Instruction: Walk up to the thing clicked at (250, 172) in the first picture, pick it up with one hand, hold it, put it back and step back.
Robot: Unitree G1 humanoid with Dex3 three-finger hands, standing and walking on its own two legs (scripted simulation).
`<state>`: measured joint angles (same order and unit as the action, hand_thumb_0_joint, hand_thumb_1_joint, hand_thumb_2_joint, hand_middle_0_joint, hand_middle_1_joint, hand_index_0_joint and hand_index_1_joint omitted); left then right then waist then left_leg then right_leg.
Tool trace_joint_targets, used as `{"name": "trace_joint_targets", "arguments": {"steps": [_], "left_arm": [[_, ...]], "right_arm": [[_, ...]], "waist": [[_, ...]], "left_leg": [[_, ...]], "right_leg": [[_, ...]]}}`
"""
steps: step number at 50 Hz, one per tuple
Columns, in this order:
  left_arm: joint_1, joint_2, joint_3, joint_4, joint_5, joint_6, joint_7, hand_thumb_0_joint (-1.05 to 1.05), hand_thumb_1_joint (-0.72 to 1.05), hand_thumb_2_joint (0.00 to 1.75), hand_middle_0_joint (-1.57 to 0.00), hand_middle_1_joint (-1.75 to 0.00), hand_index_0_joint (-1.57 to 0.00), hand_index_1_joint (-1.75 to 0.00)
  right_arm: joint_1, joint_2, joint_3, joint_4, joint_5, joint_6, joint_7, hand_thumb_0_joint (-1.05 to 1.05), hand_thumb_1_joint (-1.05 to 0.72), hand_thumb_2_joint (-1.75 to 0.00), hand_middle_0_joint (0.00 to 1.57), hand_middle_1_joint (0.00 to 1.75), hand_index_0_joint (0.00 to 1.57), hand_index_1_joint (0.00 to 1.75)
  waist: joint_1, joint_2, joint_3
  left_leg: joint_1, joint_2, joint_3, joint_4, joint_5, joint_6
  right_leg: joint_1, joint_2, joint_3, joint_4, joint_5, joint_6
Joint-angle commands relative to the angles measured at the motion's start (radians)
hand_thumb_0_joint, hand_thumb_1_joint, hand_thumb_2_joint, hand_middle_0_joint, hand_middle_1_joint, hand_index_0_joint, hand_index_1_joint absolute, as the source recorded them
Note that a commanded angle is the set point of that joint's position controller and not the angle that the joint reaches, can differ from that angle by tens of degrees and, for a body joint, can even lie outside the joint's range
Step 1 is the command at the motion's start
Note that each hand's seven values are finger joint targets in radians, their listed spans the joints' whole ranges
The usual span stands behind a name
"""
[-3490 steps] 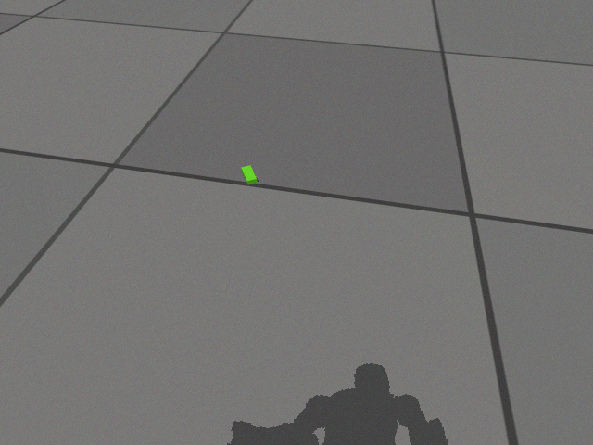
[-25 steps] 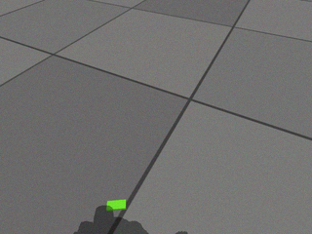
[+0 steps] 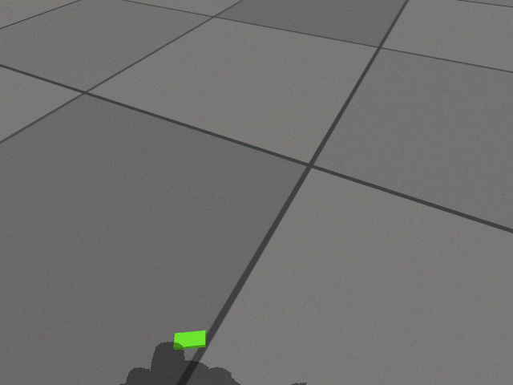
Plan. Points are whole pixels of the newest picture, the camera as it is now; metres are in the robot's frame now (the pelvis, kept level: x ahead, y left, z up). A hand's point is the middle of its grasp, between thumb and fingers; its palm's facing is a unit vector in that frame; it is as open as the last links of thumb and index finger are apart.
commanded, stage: stand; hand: left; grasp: from above
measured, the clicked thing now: (190, 340) +0.44 +0.27 -0.77
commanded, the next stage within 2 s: step back in 0.12 s
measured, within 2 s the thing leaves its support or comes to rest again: neither
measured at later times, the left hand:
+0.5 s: hand out of the picture +0.09 +0.31 -0.18, palm faces -0.04 -0.92 -0.40, open 7.4 cm
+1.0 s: hand out of the picture -0.04 +0.27 -0.15, palm faces -0.11 -0.91 -0.41, open 7.4 cm
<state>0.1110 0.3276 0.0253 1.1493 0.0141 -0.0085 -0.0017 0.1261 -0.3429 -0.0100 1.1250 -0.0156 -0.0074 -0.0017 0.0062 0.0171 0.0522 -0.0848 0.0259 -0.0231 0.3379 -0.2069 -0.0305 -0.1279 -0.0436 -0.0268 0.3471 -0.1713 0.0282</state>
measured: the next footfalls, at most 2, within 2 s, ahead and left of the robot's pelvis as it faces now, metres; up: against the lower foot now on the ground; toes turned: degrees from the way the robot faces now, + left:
right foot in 0.80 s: -0.12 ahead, -0.10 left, +0.00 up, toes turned -3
left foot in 1.12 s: -0.15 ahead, +0.14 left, +0.00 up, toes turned -6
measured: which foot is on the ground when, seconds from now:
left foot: down 0.00-0.82, up 0.84-1.00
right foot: down 0.00-0.40, up 0.42-0.78, down 0.80-1.00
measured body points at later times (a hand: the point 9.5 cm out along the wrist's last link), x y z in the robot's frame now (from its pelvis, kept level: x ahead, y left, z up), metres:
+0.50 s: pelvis -0.06 +0.04 -0.02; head +0.01 +0.06 +0.42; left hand +0.09 +0.36 -0.15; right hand +0.00 -0.29 -0.13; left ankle -0.05 +0.14 -0.75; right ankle -0.03 -0.11 -0.70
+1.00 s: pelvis -0.16 +0.03 -0.02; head -0.10 +0.00 +0.43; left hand -0.03 +0.32 -0.13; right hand -0.10 -0.30 -0.15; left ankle -0.17 +0.16 -0.68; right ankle -0.16 -0.09 -0.75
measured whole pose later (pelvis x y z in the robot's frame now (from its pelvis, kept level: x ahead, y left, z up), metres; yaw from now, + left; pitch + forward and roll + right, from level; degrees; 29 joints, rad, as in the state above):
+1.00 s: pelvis -0.16 +0.03 -0.02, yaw -7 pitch -1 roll +2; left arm 0.17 0.34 0.06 0.82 0.03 0.04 0.01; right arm 0.14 -0.40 -0.04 0.88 0.01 0.04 -0.02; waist 0.02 0.01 0.16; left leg -0.43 -0.11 -0.10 1.07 -0.52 -0.02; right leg -0.30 0.00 0.07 0.61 -0.29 -0.02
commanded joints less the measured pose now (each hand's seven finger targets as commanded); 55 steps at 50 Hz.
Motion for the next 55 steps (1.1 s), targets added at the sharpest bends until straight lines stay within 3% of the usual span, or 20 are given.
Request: {"name": "trace_joint_targets", "arguments": {"steps": [1, 9, 12, 15, 17, 18, 20, 21, 23, 25, 31, 37, 39, 40, 41, 42, 46, 52, 54, 55], "left_arm": [[-0.037, 0.216, 0.038, -0.060, -0.001, -0.016, 0.013, 0.00, 0.90, 0.90, -0.20, -0.30, -0.20, -0.30], [-0.010, 0.286, 0.078, -0.151, -0.022, -0.006, 0.029, 0.00, 0.90, 0.90, -0.20, -0.30, -0.20, -0.30], [-0.024, 0.308, 0.085, -0.207, -0.014, 0.004, 0.031, 0.00, 0.90, 0.90, -0.20, -0.30, -0.20, -0.30], [-0.087, 0.339, 0.094, -0.270, 0.007, 0.017, 0.035, 0.00, 0.90, 0.90, -0.20, -0.30, -0.20, -0.30], [-0.137, 0.327, 0.086, -0.302, 0.010, 0.024, 0.036, 0.00, 0.90, 0.90, -0.20, -0.30, -0.20, -0.30], [-0.141, 0.305, 0.079, -0.311, 0.007, 0.030, 0.036, 0.00, 0.90, 0.90, -0.20, -0.30, -0.20, -0.30], [-0.103, 0.208, 0.062, -0.327, -0.006, 0.049, 0.043, 0.00, 0.90, 0.90, -0.20, -0.30, -0.20, -0.30], [-0.052, 0.221, 0.065, -0.322, -0.002, 0.056, 0.052, 0.00, 0.90, 0.90, -0.20, -0.30, -0.20, -0.30], [-0.036, 0.227, 0.070, -0.305, 0.000, 0.061, 0.062, 0.00, 0.90, 0.90, -0.20, -0.30, -0.20, -0.30], [0.049, 0.247, 0.075, -0.284, -0.010, 0.061, 0.054, 0.00, 0.90, 0.90, -0.20, -0.30, -0.20, -0.30], [0.001, 0.242, 0.096, -0.364, 0.007, 0.044, 0.033, 0.00, 0.90, 0.90, -0.20, -0.30, -0.20, -0.30], [0.103, 0.214, 0.104, -0.341, 0.008, 0.031, 0.018, 0.00, 0.90, 0.90, -0.20, -0.30, -0.20, -0.30], [0.173, 0.226, 0.108, -0.315, 0.020, 0.021, 0.022, 0.00, 0.90, 0.90, -0.20, -0.30, -0.20, -0.30], [0.175, 0.286, 0.124, -0.324, 0.032, 0.014, 0.023, 0.00, 0.90, 0.90, -0.20, -0.30, -0.20, -0.30], [0.107, 0.387, 0.143, -0.348, 0.016, 0.022, 0.020, 0.00, 0.90, 0.90, -0.20, -0.30, -0.20, -0.30], [0.058, 0.406, 0.147, -0.391, 0.030, 0.014, 0.021, 0.00, 0.90, 0.90, -0.20, -0.30, -0.20, -0.30], [-0.021, 0.271, 0.116, -0.432, 0.017, 0.016, 0.038, 0.00, 0.90, 0.90, -0.20, -0.30, -0.20, -0.30], [0.059, 0.261, 0.108, -0.447, 0.013, 0.039, 0.038, 0.00, 0.90, 0.90, -0.20, -0.30, -0.20, -0.30], [0.036, 0.276, 0.101, -0.459, 0.001, 0.050, 0.028, 0.00, 0.90, 0.90, -0.20, -0.30, -0.20, -0.30], [0.048, 0.245, 0.090, -0.465, -0.001, 0.054, 0.023, 0.00, 0.90, 0.90, -0.20, -0.30, -0.20, -0.30]], "right_arm": [[-0.024, -0.198, -0.037, -0.054, -0.002, -0.016, -0.010, 0.00, -0.90, -0.90, 0.20, 0.30, 0.20, 0.30], [-0.021, -0.233, -0.062, -0.104, 0.023, 0.018, -0.001, 0.00, -0.90, -0.90, 0.20, 0.30, 0.20, 0.30], [-0.008, -0.223, -0.071, -0.137, 0.022, 0.034, -0.001, 0.00, -0.90, -0.90, 0.20, 0.30, 0.20, 0.30], [0.057, -0.205, -0.080, -0.158, 0.014, 0.056, 0.010, 0.00, -0.90, -0.90, 0.20, 0.30, 0.20, 0.30], [0.113, -0.207, -0.088, -0.163, 0.017, 0.055, 0.016, 0.00, -0.90, -0.90, 0.20, 0.30, 0.20, 0.30], [0.121, -0.225, -0.094, -0.165, 0.009, 0.047, 0.014, 0.00, -0.90, -0.90, 0.20, 0.30, 0.20, 0.30], [0.096, -0.344, -0.121, -0.187, -0.021, 0.026, 0.006, 0.00, -0.90, -0.90, 0.20, 0.30, 0.20, 0.30], [0.086, -0.373, -0.127, -0.200, -0.025, 0.018, 0.001, 0.00, -0.90, -0.90, 0.20, 0.30, 0.20, 0.30], [0.012, -0.360, -0.127, -0.237, -0.019, 0.017, -0.013, 0.00, -0.90, -0.90, 0.20, 0.30, 0.20, 0.30], [-0.076, -0.297, -0.111, -0.276, -0.025, 0.012, -0.024, 0.00, -0.90, -0.90, 0.20, 0.30, 0.20, 0.30], [0.066, -0.277, -0.118, -0.296, -0.010, 0.006, -0.035, 0.00, -0.90, -0.90, 0.20, 0.30, 0.20, 0.30], [0.033, -0.307, -0.113, -0.327, -0.007, 0.020, -0.026, 0.00, -0.90, -0.90, 0.20, 0.30, 0.20, 0.30], [0.008, -0.287, -0.105, -0.335, 0.010, 0.028, -0.021, 0.00, -0.90, -0.90, 0.20, 0.30, 0.20, 0.30], [0.003, -0.251, -0.093, -0.348, 0.015, 0.030, -0.018, 0.00, -0.90, -0.90, 0.20, 0.30, 0.20, 0.30], [-0.061, -0.210, -0.090, -0.356, 0.024, 0.033, -0.026, 0.00, -0.90, -0.90, 0.20, 0.30, 0.20, 0.30], [-0.050, -0.233, -0.101, -0.343, 0.013, 0.042, -0.036, 0.00, -0.90, -0.90, 0.20, 0.30, 0.20, 0.30], [0.059, -0.233, -0.084, -0.297, 0.030, 0.028, -0.037, 0.00, -0.90, -0.90, 0.20, 0.30, 0.20, 0.30], [0.066, -0.210, -0.079, -0.316, 0.007, 0.014, -0.031, 0.00, -0.90, -0.90, 0.20, 0.30, 0.20, 0.30], [0.122, -0.202, -0.089, -0.296, -0.002, 0.005, -0.026, 0.00, -0.90, -0.90, 0.20, 0.30, 0.20, 0.30], [0.105, -0.242, -0.104, -0.305, -0.015, -0.001, -0.026, 0.00, -0.90, -0.90, 0.20, 0.30, 0.20, 0.30]], "waist": [[-0.002, -0.025, -0.034], [-0.016, -0.057, -0.091], [-0.016, -0.122, -0.150], [-0.035, -0.249, -0.135], [-0.067, -0.245, -0.113], [-0.072, -0.170, -0.100], [-0.047, 0.190, -0.050], [-0.035, 0.129, -0.069], [-0.030, 0.161, -0.067], [0.036, 0.134, -0.069], [-0.042, 0.083, -0.102], [-0.016, 0.145, -0.147], [0.026, 0.097, -0.169], [0.023, -0.043, -0.148], [0.045, -0.296, -0.073], [0.045, -0.290, -0.032], [-0.015, -0.162, -0.052], [0.029, -0.218, -0.105], [-0.010, -0.180, -0.126], [0.003, -0.112, -0.125]], "left_leg": [[-0.064, 0.095, -0.068, -0.075, 0.062, 0.045], [-0.092, 0.060, -0.037, 0.153, 0.296, 0.070], [-0.100, -0.008, 0.015, 0.323, 0.145, 0.062], [-0.125, -0.065, 0.013, 0.520, -0.269, 0.072], [-0.098, -0.035, -0.016, 0.426, -0.226, 0.085], [-0.110, 0.001, -0.032, 0.299, -0.011, 0.090], [-0.082, 0.261, -0.382, 0.007, 0.442, 0.155], [-0.102, 0.308, -0.362, 0.053, 0.605, 0.209], [-0.143, 0.331, -0.391, 0.037, 0.530, 0.250], [-0.107, 0.234, -0.236, 0.095, 0.458, 0.235], [0.085, 0.264, -0.224, 0.163, 0.512, 0.297], [-0.024, 0.220, -0.166, 0.217, 0.361, 0.234], [-0.119, 0.190, -0.127, 0.287, 0.273, 0.167], [-0.301, 0.117, -0.092, 0.374, 0.112, 0.105], [-0.368, -0.095, 0.028, 0.565, -0.268, 0.040], [-0.356, -0.095, -0.084, 0.786, -0.451, 0.030], [-0.400, -0.137, -0.119, 0.835, -0.310, 0.019], [-0.318, -0.062, -0.005, 0.311, -0.251, 0.025], [-0.157, -0.059, 0.038, 0.042, 0.030, 0.040], [-0.064, 0.022, -0.091, 0.060, 0.137, 0.070]], "right_leg": [[0.034, -0.085, 0.075, -0.060, 0.038, -0.041], [-0.007, -0.100, 0.107, 0.085, 0.391, -0.092], [-0.060, -0.190, 0.198, 0.059, 0.379, -0.178], [-0.181, -0.299, 0.272, 0.051, 0.313, -0.270], [-0.240, -0.255, 0.216, 0.134, 0.260, -0.226], [-0.245, -0.176, 0.155, 0.229, 0.201, -0.172], [-0.398, 0.142, 0.096, 0.566, -0.395, -0.063], [-0.386, 0.145, 0.194, 0.698, -0.483, -0.058], [-0.388, 0.156, 0.260, 0.857, -0.452, -0.067], [-0.420, 0.147, 0.250, 0.910, -0.335, -0.057], [-0.420, 0.111, 0.192, 0.737, -0.366, 0.001], [-0.164, 0.077, 0.053, 0.274, -0.228, -0.023], [-0.025, 0.059, 0.061, 0.078, -0.011, -0.057], [0.033, -0.067, 0.273, 0.074, 0.065, -0.104], [-0.111, -0.266, 0.516, 0.002, 0.174, -0.283], [-0.204, -0.355, 0.600, -0.005, 0.251, -0.357], [-0.065, -0.174, 0.279, 0.128, 0.467, -0.256], [0.102, -0.154, 0.256, 0.239, 0.480, -0.219], [0.030, -0.121, 0.227, 0.308, 0.381, -0.172], [-0.116, -0.076, 0.220, 0.330, 0.206, -0.123]]}}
